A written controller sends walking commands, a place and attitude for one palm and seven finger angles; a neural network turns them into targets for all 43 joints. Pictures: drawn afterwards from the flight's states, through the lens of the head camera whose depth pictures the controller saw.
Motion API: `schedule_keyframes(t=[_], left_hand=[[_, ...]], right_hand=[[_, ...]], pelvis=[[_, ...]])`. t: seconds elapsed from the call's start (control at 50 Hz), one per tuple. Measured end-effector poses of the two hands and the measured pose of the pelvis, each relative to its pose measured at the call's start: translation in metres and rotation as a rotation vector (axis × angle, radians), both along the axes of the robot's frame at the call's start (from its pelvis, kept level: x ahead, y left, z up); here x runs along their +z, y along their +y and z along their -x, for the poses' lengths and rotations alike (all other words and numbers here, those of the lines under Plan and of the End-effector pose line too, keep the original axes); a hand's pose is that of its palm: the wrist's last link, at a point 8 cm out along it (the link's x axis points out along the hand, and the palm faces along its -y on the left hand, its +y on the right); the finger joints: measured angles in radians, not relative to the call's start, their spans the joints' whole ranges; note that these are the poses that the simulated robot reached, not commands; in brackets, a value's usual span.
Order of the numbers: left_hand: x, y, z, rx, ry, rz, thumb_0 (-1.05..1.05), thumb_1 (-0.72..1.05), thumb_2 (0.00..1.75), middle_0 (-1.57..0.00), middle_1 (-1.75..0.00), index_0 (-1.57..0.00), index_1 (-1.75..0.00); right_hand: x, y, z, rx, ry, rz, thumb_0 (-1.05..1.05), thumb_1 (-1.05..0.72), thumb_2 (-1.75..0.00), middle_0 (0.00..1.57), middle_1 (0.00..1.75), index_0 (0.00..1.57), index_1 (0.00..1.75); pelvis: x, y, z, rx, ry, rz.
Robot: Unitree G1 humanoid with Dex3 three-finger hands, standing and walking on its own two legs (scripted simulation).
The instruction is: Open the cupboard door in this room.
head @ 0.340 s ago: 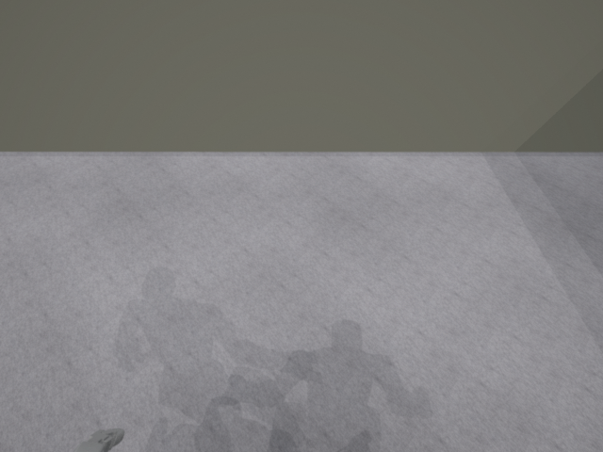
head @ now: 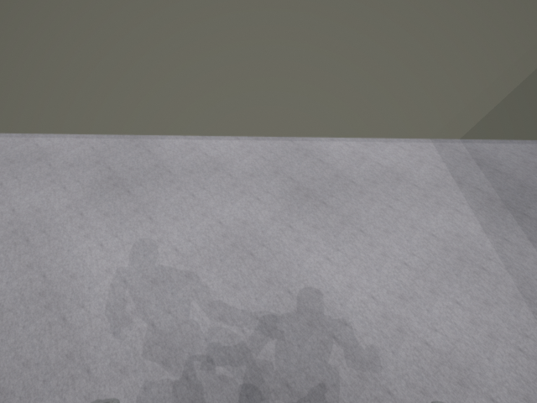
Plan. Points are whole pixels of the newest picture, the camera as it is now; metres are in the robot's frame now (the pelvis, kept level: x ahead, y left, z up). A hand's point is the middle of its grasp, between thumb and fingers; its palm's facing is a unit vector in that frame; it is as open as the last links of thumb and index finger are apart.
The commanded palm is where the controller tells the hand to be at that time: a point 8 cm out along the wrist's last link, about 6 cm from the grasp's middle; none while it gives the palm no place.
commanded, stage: stand and wait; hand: left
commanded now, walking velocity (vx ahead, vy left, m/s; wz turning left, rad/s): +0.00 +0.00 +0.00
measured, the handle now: out of the picture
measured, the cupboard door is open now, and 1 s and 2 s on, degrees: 0 0 0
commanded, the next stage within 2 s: turn or walk to find it in 0.56 s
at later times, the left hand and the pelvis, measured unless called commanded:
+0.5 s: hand out of the picture +0.06 +0.24 -0.15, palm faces -0.03 -0.94 -0.34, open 7.3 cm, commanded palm none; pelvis -0.02 -0.01 +0.00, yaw +0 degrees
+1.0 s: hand out of the picture +0.01 +0.22 -0.19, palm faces +0.07 -0.97 -0.23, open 7.3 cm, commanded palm none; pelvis -0.03 +0.01 -0.01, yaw +5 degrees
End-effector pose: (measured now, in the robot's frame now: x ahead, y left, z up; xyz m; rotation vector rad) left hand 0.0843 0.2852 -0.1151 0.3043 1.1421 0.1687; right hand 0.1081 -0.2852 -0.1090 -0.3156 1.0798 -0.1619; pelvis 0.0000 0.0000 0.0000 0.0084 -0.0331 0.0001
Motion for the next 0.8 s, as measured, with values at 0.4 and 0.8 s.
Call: schedule_keyframes(t=[0.4, 0.8], left_hand=[[0.001, 0.002, 0.035, 0.019, 0.07, -0.02, 0.01, 0.91, 0.9, -0.2, -0.3, -0.21, -0.3], [-0.01, -0.011, 0.043, 0.059, 0.05, 0.012, 0.01, 0.91, 0.9, -0.2, -0.3, -0.2, -0.3]], right_hand=[[-0.007, -0.019, 0.059, -0.056, 0.124, 0.012, 0.01, -0.91, -0.9, 0.2, 0.3, 0.2, 0.3], [-0.018, -0.001, 0.069, -0.031, 0.165, -0.017, 0.01, -0.91, -0.9, 0.2, 0.3, 0.2, 0.3]], pelvis=[[0.003, -0.007, 0.016, -0.003, -0.012, 0.003], [-0.002, -0.005, 0.025, 0.042, 0.008, 0.01]])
